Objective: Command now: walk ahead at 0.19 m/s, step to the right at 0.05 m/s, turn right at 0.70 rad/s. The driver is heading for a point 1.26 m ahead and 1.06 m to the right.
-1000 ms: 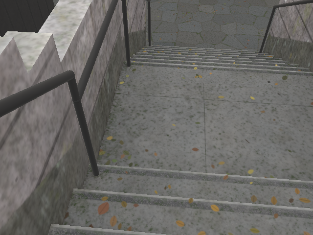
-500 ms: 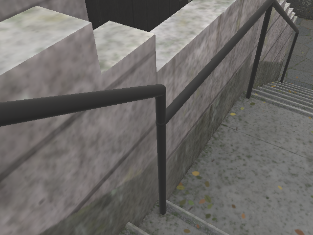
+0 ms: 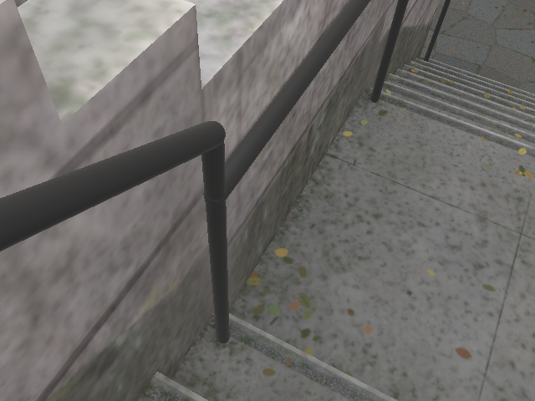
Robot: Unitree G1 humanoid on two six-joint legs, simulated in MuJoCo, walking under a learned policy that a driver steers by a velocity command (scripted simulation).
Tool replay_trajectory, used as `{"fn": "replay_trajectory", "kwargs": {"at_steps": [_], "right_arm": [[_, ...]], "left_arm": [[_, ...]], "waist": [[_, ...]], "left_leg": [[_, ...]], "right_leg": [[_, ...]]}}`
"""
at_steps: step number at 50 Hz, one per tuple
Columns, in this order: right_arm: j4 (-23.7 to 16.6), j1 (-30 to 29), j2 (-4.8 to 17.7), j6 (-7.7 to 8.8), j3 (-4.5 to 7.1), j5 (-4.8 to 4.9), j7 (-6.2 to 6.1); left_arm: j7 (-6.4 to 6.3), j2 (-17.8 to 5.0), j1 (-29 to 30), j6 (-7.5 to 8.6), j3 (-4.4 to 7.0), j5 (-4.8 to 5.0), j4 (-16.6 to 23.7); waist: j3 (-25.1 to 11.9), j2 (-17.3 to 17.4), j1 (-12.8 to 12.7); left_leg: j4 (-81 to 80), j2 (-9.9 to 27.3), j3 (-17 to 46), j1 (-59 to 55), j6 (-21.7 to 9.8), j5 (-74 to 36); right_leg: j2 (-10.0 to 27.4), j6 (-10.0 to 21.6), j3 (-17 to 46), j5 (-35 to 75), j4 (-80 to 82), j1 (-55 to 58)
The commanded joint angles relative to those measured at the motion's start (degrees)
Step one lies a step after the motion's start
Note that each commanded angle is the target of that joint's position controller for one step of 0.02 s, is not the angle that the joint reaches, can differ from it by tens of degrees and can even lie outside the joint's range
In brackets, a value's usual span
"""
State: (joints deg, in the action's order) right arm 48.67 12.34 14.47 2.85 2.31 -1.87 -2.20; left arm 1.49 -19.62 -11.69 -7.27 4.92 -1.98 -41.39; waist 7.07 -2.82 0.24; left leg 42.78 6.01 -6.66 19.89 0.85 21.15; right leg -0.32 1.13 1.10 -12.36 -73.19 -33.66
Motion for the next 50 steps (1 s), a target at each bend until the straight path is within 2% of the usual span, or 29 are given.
{"fn": "replay_trajectory", "kwargs": {"at_steps": [1, 2, 3, 4, 6, 7, 9, 11, 12, 13, 14, 15, 16, 19, 20, 22, 25, 27, 28, 29, 31, 32, 34, 35, 37, 39, 44, 47, 50], "right_arm": [[-1.9, 2.6, 7.1, 2.37, 2.0, 0.38, -1.65], [-5.3, 3.5, -7.7, 6.33, -4.11, -6.56, -2.09], [-4.9, 2.3, -4.3, 7.04, -3.68, -5.87, -2.89], [-0.5, 3.6, 5.1, 4.47, 0.66, 0.89, -3.68], [-1.0, 5.1, 6.1, 2.31, 1.15, 0.75, -3.16], [-4.6, 5.7, 7.1, 4.69, -0.86, -9.92, -0.22], [-4.3, 5.0, 7.5, 5.07, 0.03, -5.3, 0.48], [-1.0, 5.8, 10.7, 2.54, 0.38, -4.18, 1.92], [-1.7, 4.8, 10.2, 1.26, 0.35, -5.46, 2.91], [-4.6, 14.5, 2.0, 1.96, -0.77, -4.98, 4.77], [-8.9, 9.1, 3.0, 3.42, -1.9, -2.29, 6.69], [-14.1, -4.7, 8.4, 5.04, -0.7, 0.86, 6.15], [-17.1, -6.1, 8.7, 5.74, -0.63, 1.43, 4.67], [-14.8, -0.1, 10.1, 4.02, -0.54, -1.19, 0.74], [-14.3, 2.8, 12.5, 2.03, -0.39, -2.27, 0.8], [-12.8, 7.5, 9.2, -0.46, -0.59, -4.42, 2.74], [-13.9, 6.9, 5.9, -1.16, -2.08, -5.25, 5.15], [-15.6, 6.8, 9.4, -0.83, -0.24, -3.06, 3.2], [-17.0, 3.4, 9.2, -0.79, -0.54, -1.55, 2.13], [-21.4, -10.2, 6.9, -0.96, -1.51, 0.61, 1.42], [-19.1, -6.1, 6.9, -0.84, -0.62, 0.46, 2.22], [-17.7, -1.6, 9.1, -0.67, 0.23, 0.0, 2.91], [-15.9, 8.4, 14.7, -0.2, 2.85, -1.9, 4.02], [-15.9, 11.6, 14.5, 0.02, 3.36, -2.36, 5.26], [-14.6, 5.5, 9.4, 0.33, 2.05, 0.57, 5.75], [-18.0, -4.9, 4.2, 1.07, 0.51, 2.42, 4.31], [-15.8, -5.7, 10.4, 4.36, 1.13, -1.53, -0.98], [-14.0, 0.5, 13.7, 4.54, 1.73, -2.34, -1.01], [-15.2, -1.2, 16.2, 4.99, 2.8, -2.12, -0.93]], "left_arm": [[0.68, -1.6, 4.6, -0.8, 0.98, 0.8, 7.0], [2.96, 7.1, -2.4, 3.29, -3.9, -4.63, 3.0], [3.93, 7.4, -5.3, 5.66, -3.2, -5.32, 1.2], [4.01, -0.7, 9.8, 2.41, 0.23, -0.41, 7.7], [4.56, 1.4, 6.9, 0.7, -0.59, 2.98, 6.2], [4.33, 2.2, -0.3, 3.2, -0.99, -4.1, 2.2], [2.99, -0.6, -1.2, 6.13, 0.67, -5.88, 0.7], [1.15, -5.0, -8.9, 9.94, 2.51, -4.72, -3.0], [-0.2, -10.8, -17.8, 11.54, 4.93, -2.69, -6.0], [-0.91, -20.5, -27.7, 11.64, 6.86, -1.09, -6.4], [-0.67, -19.0, -29.9, 12.54, 6.22, -2.96, -4.4], [0.65, -13.4, -27.6, 14.44, 3.93, -3.75, -3.1], [1.9, -13.6, -19.7, 15.68, 2.89, -1.32, -0.3], [3.92, -5.8, -0.4, 15.02, -1.91, -0.78, 5.3], [2.8, -3.4, 5.0, 14.44, -2.64, -0.35, 7.2], [1.07, -7.3, 6.6, 14.68, -2.27, -0.09, 7.7], [0.56, -9.9, 7.1, 14.68, -2.34, -3.68, 8.4], [2.02, -8.2, -0.2, 15.1, -2.49, -5.06, 6.6], [2.13, -7.5, -6.7, 14.88, -1.85, -4.04, 4.9], [2.19, -4.9, -14.5, 14.11, -1.52, 0.19, 2.3], [1.9, -7.9, -13.5, 12.39, -0.29, 0.98, 1.4], [2.45, -6.4, -9.5, 11.02, -0.57, 1.23, 3.6], [2.05, -0.2, -3.4, 9.56, -3.29, -1.99, 7.9], [1.28, -4.1, -3.1, 9.27, -1.81, -0.6, 8.1], [0.12, -6.3, -5.6, 8.6, -1.32, -0.57, 5.0], [0.77, -3.9, -7.2, 9.14, -2.69, -3.3, 3.9], [6.24, -2.9, -3.0, 10.44, -2.78, -2.53, 7.3], [8.94, -2.7, 0.3, 9.81, -1.82, -3.08, 10.2], [8.24, -3.1, -2.1, 8.83, -0.8, -4.08, 11.9]], "waist": [[-3.9, 11.6, 1.5], [-13.5, -2.7, 1.9], [-5.4, 3.5, 0.0], [-1.8, 5.0, 1.2], [-3.1, 7.1, 1.6], [-3.3, 6.2, 0.2], [-0.3, 5.2, 1.2], [-2.1, 1.7, -2.8], [-6.8, -3.5, -6.4], [-25.1, -16.9, -1.8], [-32.1, -18.5, -7.8], [-18.5, -9.1, -13.0], [-14.4, -5.8, -8.1], [-4.6, 1.2, 3.5], [-8.1, 1.0, 4.4], [-10.3, 3.2, 7.6], [-14.2, 2.9, 5.8], [-13.1, -0.3, 4.0], [-12.5, -0.1, 0.2], [-8.6, -0.4, -6.8], [-13.2, -2.8, -4.5], [-16.9, 2.6, -1.5], [-25.2, 13.4, 4.0], [-20.4, 9.3, 6.1], [-12.5, 4.2, 1.3], [-12.8, 6.2, -1.5], [-10.8, 3.9, -0.2], [-10.7, 5.1, 2.7], [-9.5, 8.5, 2.5]], "left_leg": [[-10.2, 14.4, 9.8, -4.3, -7.6, -7.9], [-5.6, 14.2, 9.0, -4.3, -6.3, 0.1], [-1.9, 13.4, 6.2, -0.4, -5.0, 4.5], [-3.1, 12.0, 4.3, 9.5, -3.7, 0.1], [3.9, 12.7, -0.5, 11.8, -2.0, 2.6], [-0.3, 18.3, 4.8, 13.3, -1.8, 16.6], [6.4, 20.2, 5.7, 10.5, -1.1, 21.1], [25.6, 14.2, -0.1, 6.6, 3.6, 16.9], [42.9, 8.0, -4.8, 8.5, 4.6, 11.8], [73.8, -1.7, -3.7, 25.2, 7.6, 30.2], [88.5, -4.0, 4.6, 40.5, 7.4, 29.3], [88.7, -3.4, 8.0, 55.4, 7.2, 26.4], [85.2, -1.8, 13.4, 57.9, 7.1, 20.6], [63.9, 1.9, 17.7, 41.1, 4.8, -0.3], [51.7, 0.6, 16.6, 33.9, 5.9, -6.9], [37.5, -2.0, 11.3, 18.9, 5.6, -14.7], [34.5, -5.1, 8.1, 7.1, 3.9, -18.0], [30.7, -7.0, 8.9, 11.8, 5.3, -5.4], [27.1, -7.0, 11.4, 18.5, 5.6, -0.5], [8.8, -6.5, 14.9, 30.2, 5.3, 11.0], [9.9, -7.4, 13.5, 25.8, 2.5, -2.6], [3.0, -5.1, 14.7, 13.0, -2.7, -25.9], [-9.5, 10.9, 35.8, -34.6, -28.3, -57.0], [-11.7, 19.4, 44.1, -37.2, -32.6, -57.9], [-14.1, 17.0, 35.9, -22.2, -24.5, -45.5], [-16.9, 8.9, 20.7, -8.1, -18.4, -35.2], [-23.2, 5.6, 3.0, -3.4, -15.6, -25.0], [-21.1, 8.7, 1.0, -14.6, -13.6, -28.9], [-18.5, 10.8, -0.8, -15.4, -14.2, -36.3]], "right_leg": [[4.5, -1.4, 4.3, 16.4, 8.3, -6.5], [10.1, 0.5, 10.3, 36.1, 14.3, -5.1], [10.9, 0.5, 8.4, 43.5, 26.2, -1.4], [1.5, -1.9, -0.2, 39.6, 31.5, 6.3], [0.4, -2.2, -3.2, 38.6, 38.1, 14.2], [5.9, -0.1, -1.2, 37.7, 30.5, 15.0], [6.7, 1.5, -2.7, 29.5, 37.9, 13.7], [4.4, 1.5, -5.9, 32.1, 51.9, 26.0], [-0.4, 3.0, -8.5, 34.4, 55.4, 38.9], [5.1, 15.7, 5.7, 67.8, 32.7, 66.3], [15.4, 23.0, 15.9, 78.0, 30.2, 74.7], [17.7, 20.1, 18.8, 67.9, 33.2, 63.3], [21.4, 21.5, 28.5, 46.9, 35.0, 50.4], [20.1, 20.9, 30.7, 31.6, 45.3, 7.1], [16.6, 21.6, 28.0, 23.4, 47.1, -0.3], [5.7, 15.9, 23.1, 13.2, 46.4, -7.9], [2.8, 13.0, 22.6, 16.6, 36.4, -6.4], [6.2, 14.7, 29.4, 32.8, 29.8, 6.5], [8.5, 16.0, 34.5, 37.3, 28.2, 16.3], [10.5, 17.5, 41.4, 35.0, 33.1, 28.1], [8.8, 18.3, 45.2, 38.6, 28.9, 31.0], [5.2, 15.8, 41.0, 35.3, 27.4, 21.6], [-12.2, -0.6, 16.6, -13.9, 13.0, -21.5], [-11.3, -5.4, 12.6, -28.1, 0.8, -32.3], [-2.0, -9.0, 10.2, -19.5, -13.8, -32.4], [-0.1, -8.9, 5.5, -10.7, -19.0, -22.4], [4.3, -6.3, -0.6, 0.3, -15.1, -12.1], [8.5, -5.7, -0.8, -1.1, 2.5, -11.9], [6.6, -5.1, -5.6, -7.6, 8.1, -4.6]]}}
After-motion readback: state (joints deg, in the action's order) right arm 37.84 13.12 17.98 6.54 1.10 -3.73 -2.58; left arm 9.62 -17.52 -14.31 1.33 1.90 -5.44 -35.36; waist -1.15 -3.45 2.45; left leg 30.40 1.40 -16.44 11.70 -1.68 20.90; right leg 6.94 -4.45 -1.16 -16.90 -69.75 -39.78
